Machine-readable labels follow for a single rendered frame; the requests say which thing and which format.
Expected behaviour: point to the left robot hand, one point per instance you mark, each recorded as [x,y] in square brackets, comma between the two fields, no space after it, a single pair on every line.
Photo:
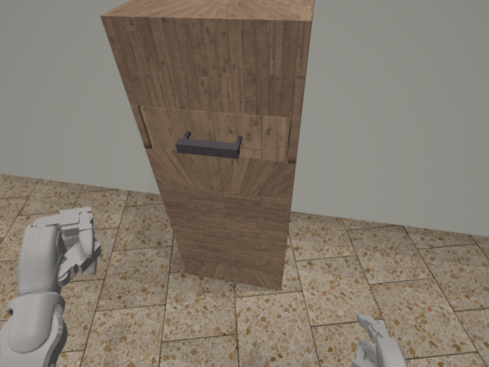
[43,248]

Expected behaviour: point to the drawer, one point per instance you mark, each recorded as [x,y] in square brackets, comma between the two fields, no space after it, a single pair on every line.
[263,136]

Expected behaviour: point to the handle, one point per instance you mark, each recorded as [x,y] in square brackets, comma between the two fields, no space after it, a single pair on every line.
[208,148]

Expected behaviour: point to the cabinet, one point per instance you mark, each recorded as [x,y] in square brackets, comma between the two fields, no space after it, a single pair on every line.
[230,217]

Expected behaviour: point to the right robot hand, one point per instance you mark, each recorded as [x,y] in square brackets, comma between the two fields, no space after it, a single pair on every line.
[387,352]

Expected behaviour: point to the robot left forearm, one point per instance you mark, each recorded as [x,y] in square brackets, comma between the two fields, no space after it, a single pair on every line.
[35,334]

